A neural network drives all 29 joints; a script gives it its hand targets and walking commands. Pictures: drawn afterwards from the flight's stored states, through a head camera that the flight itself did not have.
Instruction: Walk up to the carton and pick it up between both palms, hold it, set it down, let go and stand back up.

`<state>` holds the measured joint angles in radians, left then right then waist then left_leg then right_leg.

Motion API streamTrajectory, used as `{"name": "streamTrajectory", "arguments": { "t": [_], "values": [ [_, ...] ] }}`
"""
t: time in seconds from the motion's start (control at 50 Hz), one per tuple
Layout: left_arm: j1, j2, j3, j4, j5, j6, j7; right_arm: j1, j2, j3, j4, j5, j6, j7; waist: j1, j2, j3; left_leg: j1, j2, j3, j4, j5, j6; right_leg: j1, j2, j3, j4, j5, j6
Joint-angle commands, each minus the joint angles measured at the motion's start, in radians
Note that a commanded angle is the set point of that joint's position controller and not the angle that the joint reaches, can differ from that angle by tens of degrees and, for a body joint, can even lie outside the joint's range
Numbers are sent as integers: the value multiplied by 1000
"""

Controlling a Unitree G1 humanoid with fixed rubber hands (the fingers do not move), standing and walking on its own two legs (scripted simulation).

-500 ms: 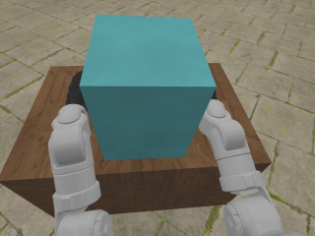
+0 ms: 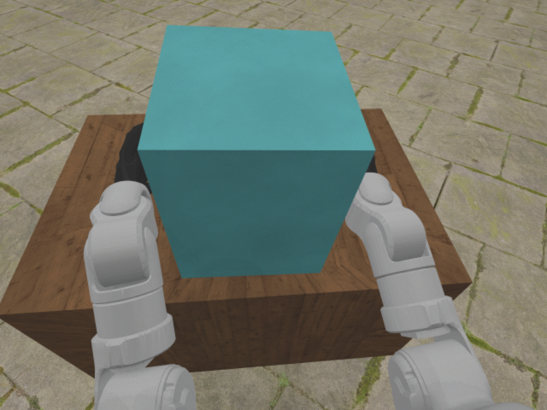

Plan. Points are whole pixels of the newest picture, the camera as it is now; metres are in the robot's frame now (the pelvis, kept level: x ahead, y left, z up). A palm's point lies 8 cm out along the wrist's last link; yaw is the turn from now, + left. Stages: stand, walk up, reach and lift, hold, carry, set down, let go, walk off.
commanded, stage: hold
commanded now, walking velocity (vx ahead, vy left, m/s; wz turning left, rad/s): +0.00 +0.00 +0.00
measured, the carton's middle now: (252, 162) +0.38 +0.00 +0.17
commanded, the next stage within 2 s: none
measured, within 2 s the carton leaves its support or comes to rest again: neither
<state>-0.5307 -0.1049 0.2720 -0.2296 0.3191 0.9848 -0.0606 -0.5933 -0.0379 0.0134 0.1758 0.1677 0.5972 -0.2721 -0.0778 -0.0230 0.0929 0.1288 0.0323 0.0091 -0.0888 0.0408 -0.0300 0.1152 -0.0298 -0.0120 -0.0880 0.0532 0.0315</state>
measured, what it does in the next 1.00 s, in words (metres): stands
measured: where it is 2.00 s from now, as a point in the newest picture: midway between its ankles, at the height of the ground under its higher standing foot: outside the picture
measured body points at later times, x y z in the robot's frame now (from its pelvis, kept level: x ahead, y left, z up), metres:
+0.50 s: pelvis +0.00 +0.00 +0.00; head +0.01 +0.01 +0.45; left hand +0.36 +0.15 +0.17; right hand +0.38 -0.15 +0.16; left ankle +0.01 +0.14 -0.76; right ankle +0.01 -0.14 -0.76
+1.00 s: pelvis +0.00 -0.01 +0.00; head +0.00 +0.03 +0.44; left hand +0.37 +0.15 +0.15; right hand +0.38 -0.14 +0.14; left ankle +0.00 +0.14 -0.76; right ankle +0.01 -0.14 -0.76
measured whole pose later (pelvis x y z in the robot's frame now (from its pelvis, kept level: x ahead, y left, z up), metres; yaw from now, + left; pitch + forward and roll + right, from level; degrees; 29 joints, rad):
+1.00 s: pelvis +0.00 -0.01 +0.00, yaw +5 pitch -6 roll -1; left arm -0.50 -0.04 0.15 -0.03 0.29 0.67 -0.01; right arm -0.52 -0.01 -0.04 0.35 0.12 0.24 -0.24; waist -0.10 -0.09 0.12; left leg -0.03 0.04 -0.09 0.26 -0.13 -0.05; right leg 0.06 -0.01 -0.10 0.12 -0.07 0.02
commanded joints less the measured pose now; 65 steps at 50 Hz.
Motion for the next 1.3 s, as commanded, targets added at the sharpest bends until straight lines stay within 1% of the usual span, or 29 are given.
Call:
{"name": "streamTrajectory", "arguments": {
  "t": [0.0,0.18,0.44,0.46,0.48,0.5,0.52,0.54,0.56,0.6,0.66,0.74,0.8,0.84,0.94,1.02,1.08,1.18,1.28],
  "values": [
    [-559,-342,-402,-132,-181,-59,-135,-624,390,323,-320,102,-84,106,1,37,-506,103,-59,22,41,275,2,195,68,-2,79,187,34],
    [-555,-340,-404,-139,-183,-56,-136,-620,390,324,-325,103,-82,105,-3,37,-506,104,-59,21,43,288,-1,200,69,-2,79,200,36],
    [-562,-337,-397,-132,-179,-56,-138,-624,387,318,-317,101,-82,106,-1,39,-496,96,-59,22,40,269,1,198,68,-1,79,185,36],
    [-697,-388,-418,-216,-151,-187,-174,-699,397,238,-309,43,-239,102,-47,-99,-620,91,-108,42,346,212,-24,242,111,-172,243,251,33],
    [-643,-330,-377,-148,-118,-232,-182,-673,408,276,-294,33,-281,92,-9,-27,-639,72,-93,41,306,95,-8,253,84,-151,268,254,17],
    [-629,-310,-383,-80,-92,-256,-180,-636,377,242,-257,21,-302,100,-16,-7,-616,90,-81,36,284,6,-18,186,96,-152,264,193,13],
    [-588,-305,-376,-16,-77,-273,-171,-607,366,224,-212,4,-314,111,-7,-13,-543,78,-78,32,294,-14,-31,135,100,-164,251,141,9],
    [-552,-304,-363,44,-68,-285,-161,-588,354,213,-169,-7,-321,120,0,-14,-480,57,-78,28,298,-16,-37,114,98,-165,240,106,7],
    [-520,-304,-351,87,-62,-292,-151,-554,340,202,-124,-11,-325,127,-3,-20,-419,41,-77,27,298,-13,-39,102,97,-158,231,81,6],
    [-486,-303,-349,126,-62,-297,-137,-507,328,192,-68,-6,-332,131,-9,-22,-334,7,-76,26,298,6,-37,100,91,-148,224,56,10],
    [-494,-313,-394,98,-77,-308,-128,-507,333,208,-69,14,-357,120,-29,0,-308,-15,-80,23,319,82,-37,120,87,-140,234,104,14],
    [-551,-341,-501,8,-119,-348,-116,-558,359,254,-141,32,-402,101,-58,59,-388,2,-91,10,357,186,-47,129,88,-138,258,201,16],
    [-580,-363,-570,-35,-153,-387,-95,-576,377,282,-180,24,-429,106,-65,93,-461,22,-93,3,372,211,-53,110,92,-139,266,211,12],
    [-582,-371,-591,-34,-167,-406,-79,-578,384,289,-184,11,-439,114,-61,96,-492,25,-91,0,376,201,-53,96,93,-138,267,196,10],
    [-558,-365,-565,23,-168,-411,-56,-588,380,271,-150,-17,-443,134,-41,59,-507,1,-82,-1,367,134,-39,80,93,-135,265,127,7],
    [-551,-358,-522,62,-155,-395,-56,-605,378,257,-129,-24,-433,139,-27,25,-502,-17,-80,1,362,115,-26,92,92,-132,265,109,7],
    [-553,-355,-496,78,-144,-385,-61,-614,377,250,-118,-22,-426,138,-20,11,-495,-24,-80,2,360,117,-21,105,91,-131,265,115,8],
    [-563,-349,-475,92,-130,-373,-70,-619,372,236,-99,-16,-416,135,-21,11,-469,-30,-81,5,355,109,-20,109,90,-133,263,111,9],
    [-580,-350,-476,95,-126,-369,-74,-622,366,216,-84,-15,-412,136,-32,28,-451,-33,-83,7,352,90,-26,92,90,-137,259,87,7]
  ]
}}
